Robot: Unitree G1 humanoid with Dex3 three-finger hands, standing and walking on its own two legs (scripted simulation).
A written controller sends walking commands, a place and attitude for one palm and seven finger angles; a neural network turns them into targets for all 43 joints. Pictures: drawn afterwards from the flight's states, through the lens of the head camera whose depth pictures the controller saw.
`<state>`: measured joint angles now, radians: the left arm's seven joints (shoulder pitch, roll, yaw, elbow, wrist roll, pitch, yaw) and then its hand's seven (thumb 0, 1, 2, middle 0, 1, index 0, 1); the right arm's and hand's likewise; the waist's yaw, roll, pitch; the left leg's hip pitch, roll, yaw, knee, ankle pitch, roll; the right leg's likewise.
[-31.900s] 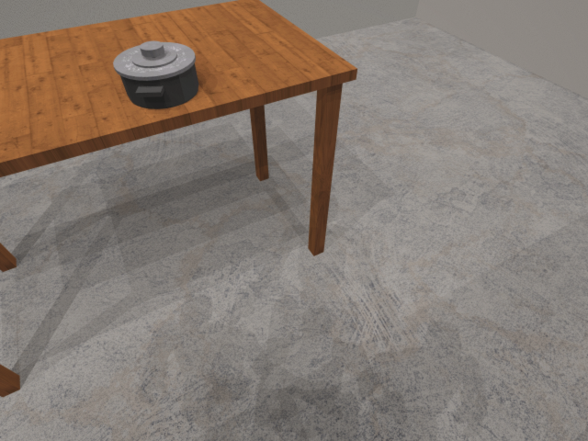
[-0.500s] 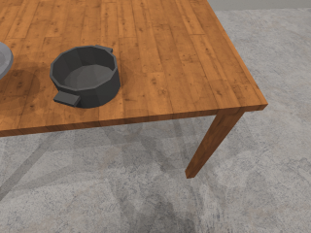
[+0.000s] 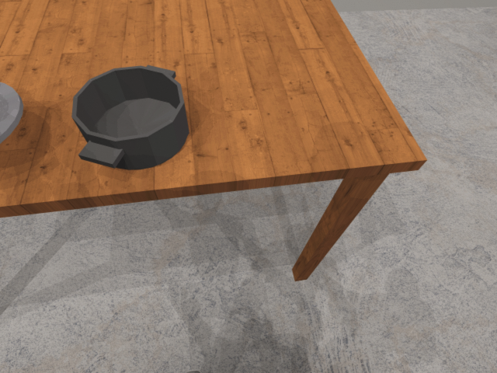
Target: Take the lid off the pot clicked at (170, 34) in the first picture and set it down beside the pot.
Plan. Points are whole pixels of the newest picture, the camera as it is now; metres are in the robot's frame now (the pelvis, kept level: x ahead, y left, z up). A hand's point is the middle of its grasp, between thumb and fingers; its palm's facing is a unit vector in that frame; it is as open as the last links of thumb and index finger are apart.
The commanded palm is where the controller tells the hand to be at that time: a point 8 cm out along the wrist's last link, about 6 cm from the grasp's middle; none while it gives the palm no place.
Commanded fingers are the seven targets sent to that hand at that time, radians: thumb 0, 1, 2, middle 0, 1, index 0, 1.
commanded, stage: lower the lid onto the table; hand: left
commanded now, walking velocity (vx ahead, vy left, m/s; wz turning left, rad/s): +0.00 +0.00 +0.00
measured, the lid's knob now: out of the picture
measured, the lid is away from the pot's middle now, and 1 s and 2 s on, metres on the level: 0.24 0.24 0.23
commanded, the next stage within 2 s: open the fingers wide in 0.56 s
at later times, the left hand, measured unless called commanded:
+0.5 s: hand out of the picture +0.45 +0.37 +0.15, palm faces -0.42 -0.25 -0.87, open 7.1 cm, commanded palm +0.49 +0.38 +0.22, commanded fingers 0.00 0.59 0.99 -0.78 -1.13 -0.92 -1.13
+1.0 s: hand out of the picture +0.44 +0.37 +0.14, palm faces -0.39 -0.15 -0.91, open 7.1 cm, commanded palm +0.46 +0.37 +0.21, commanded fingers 0.00 0.30 0.87 -0.60 -0.99 -0.67 -0.98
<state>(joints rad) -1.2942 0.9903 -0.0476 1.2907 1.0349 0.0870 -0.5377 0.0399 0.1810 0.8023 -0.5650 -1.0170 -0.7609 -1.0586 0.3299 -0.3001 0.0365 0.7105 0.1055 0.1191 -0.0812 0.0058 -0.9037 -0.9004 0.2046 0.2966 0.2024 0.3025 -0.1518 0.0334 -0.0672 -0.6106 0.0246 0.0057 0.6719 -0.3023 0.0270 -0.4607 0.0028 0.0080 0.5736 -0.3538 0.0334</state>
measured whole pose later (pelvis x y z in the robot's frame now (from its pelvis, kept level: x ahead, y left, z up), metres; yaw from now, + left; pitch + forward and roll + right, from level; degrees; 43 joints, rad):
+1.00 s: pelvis -0.01 +0.01 -0.01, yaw +0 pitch +15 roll -3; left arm -1.06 0.95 0.05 1.10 1.01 -0.08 -0.48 0.02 0.21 0.79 -0.54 -1.00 -0.74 -1.05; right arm 0.31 -0.28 0.02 0.67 0.10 0.19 -0.09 0.01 -0.90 -0.90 0.21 0.30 0.20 0.30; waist -0.13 0.04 -0.09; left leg -0.70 0.03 0.00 0.77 -0.33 0.03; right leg -0.54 0.01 0.00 0.66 -0.38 0.04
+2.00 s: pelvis -0.01 +0.01 -0.01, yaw +0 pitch +15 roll -3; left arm -1.09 0.95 0.03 1.07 1.01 -0.08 -0.49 0.00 -0.10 0.84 -0.45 -0.68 -0.46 -0.69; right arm 0.31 -0.29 0.02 0.67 0.11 0.19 -0.10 0.01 -0.90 -0.90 0.20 0.30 0.20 0.30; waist -0.13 0.04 -0.09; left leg -0.69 0.03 0.00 0.76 -0.33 0.03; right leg -0.53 0.01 0.01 0.65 -0.38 0.04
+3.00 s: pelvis +0.00 +0.00 +0.00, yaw +1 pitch +13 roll -2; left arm -1.35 1.00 -0.08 1.13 1.05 0.06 -0.56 0.00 -0.10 0.84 -0.46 -0.68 -0.46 -0.68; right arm 0.31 -0.29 0.04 0.68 0.12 0.17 -0.07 0.01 -0.90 -0.90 0.20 0.30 0.20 0.30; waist -0.13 0.05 -0.07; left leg -0.59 0.01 0.00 0.65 -0.29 0.03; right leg -0.43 0.00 0.00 0.55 -0.34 0.04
